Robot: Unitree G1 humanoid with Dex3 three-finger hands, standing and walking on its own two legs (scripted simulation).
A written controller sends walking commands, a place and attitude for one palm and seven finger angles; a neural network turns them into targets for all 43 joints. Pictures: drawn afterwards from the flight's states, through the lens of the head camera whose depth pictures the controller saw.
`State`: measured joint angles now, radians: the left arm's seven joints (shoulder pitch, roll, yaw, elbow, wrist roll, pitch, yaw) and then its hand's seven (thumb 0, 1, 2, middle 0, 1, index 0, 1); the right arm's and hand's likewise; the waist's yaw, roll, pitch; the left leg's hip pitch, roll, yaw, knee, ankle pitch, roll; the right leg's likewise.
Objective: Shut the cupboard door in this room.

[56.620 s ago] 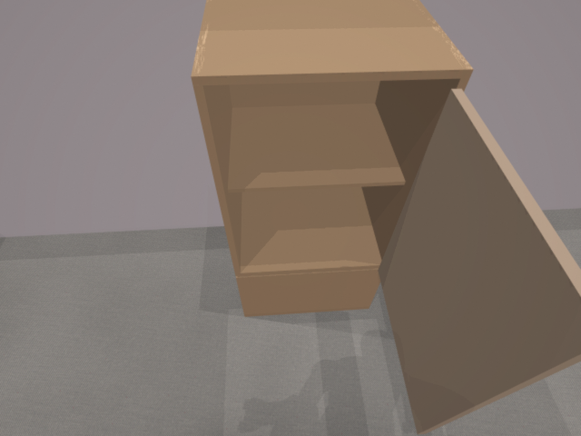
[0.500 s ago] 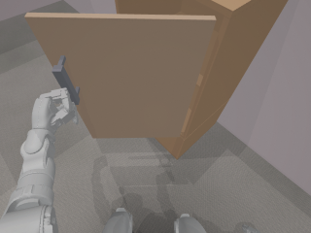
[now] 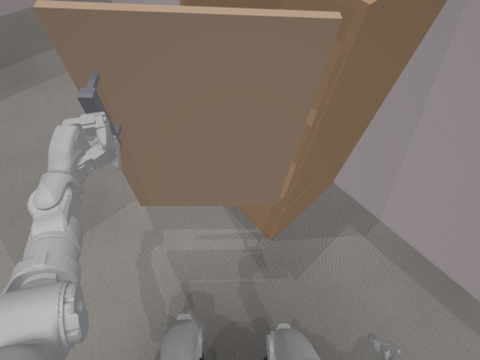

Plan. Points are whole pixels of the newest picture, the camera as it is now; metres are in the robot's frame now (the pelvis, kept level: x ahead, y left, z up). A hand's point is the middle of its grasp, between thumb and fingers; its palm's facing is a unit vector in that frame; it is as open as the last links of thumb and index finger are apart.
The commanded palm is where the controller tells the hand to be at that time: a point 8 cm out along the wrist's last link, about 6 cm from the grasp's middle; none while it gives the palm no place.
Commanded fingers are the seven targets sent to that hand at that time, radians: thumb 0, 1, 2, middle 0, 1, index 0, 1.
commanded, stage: push the door shut along its arc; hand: left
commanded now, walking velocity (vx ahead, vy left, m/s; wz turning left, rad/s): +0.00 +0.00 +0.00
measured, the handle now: (104, 114) +0.51 +0.25 +0.07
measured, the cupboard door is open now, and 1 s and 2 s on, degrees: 49 33 27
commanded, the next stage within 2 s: pull the fist back off the door in 1.42 s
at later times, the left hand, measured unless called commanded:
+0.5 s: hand (122, 126) +0.48 +0.21 +0.07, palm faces -0.14 -0.99 -0.01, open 3.1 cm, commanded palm +0.49 +0.24 +0.07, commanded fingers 0.00 0.90 0.90 -1.30 -1.50 -1.30 -1.50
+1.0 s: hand (144, 99) +0.54 +0.18 +0.08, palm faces -0.26 -0.97 -0.02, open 3.1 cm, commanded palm +0.56 +0.20 +0.07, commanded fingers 0.00 0.90 0.90 -1.30 -1.50 -1.30 -1.50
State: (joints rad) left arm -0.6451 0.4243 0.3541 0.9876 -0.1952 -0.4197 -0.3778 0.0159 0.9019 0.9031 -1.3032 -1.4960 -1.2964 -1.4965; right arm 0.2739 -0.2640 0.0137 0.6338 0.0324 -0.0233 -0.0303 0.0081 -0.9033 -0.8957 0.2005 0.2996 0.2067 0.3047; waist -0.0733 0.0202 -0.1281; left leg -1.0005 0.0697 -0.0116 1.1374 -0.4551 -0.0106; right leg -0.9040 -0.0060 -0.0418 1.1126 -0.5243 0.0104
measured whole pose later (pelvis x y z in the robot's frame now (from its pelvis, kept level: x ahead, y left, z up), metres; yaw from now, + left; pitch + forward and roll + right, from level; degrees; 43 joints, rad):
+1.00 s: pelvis -0.02 +0.01 -0.04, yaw -2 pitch +27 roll -5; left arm -1.19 0.70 0.35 1.30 -0.07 -0.28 -0.51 0.02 0.90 0.90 -1.30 -1.50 -1.29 -1.50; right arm 0.35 -0.28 0.06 0.66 0.02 -0.06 -0.02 0.01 -0.90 -0.90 0.20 0.30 0.21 0.30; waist -0.22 0.05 -0.11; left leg -1.30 0.09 -0.04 1.29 -0.47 0.00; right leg -1.18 0.02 -0.05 1.23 -0.52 0.02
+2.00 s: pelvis +0.01 +0.00 -0.01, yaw -3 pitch +27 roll -4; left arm -1.07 0.52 0.44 1.21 0.01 -0.31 -0.07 0.01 0.89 0.90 -1.30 -1.50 -1.29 -1.50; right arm 0.46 -0.23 0.02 0.65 -0.05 0.01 0.08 0.00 -0.90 -0.90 0.20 0.30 0.21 0.30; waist -0.23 0.07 -0.13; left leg -1.18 0.10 -0.02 1.17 -0.47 -0.01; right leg -1.07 0.03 -0.04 1.11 -0.51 0.01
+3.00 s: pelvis +0.02 +0.00 +0.05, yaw +0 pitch +10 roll -1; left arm -0.27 0.28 0.23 0.49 -0.23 -0.30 -0.17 0.02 0.90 0.90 -1.29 -1.49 -1.29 -1.49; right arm 0.32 -0.27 -0.01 0.60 0.06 0.01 -0.02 0.01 -0.91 -0.90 0.20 0.30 0.20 0.30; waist -0.05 0.04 -0.11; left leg -0.64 0.06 0.01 0.86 -0.39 -0.02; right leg -0.55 0.00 -0.03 0.83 -0.44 0.01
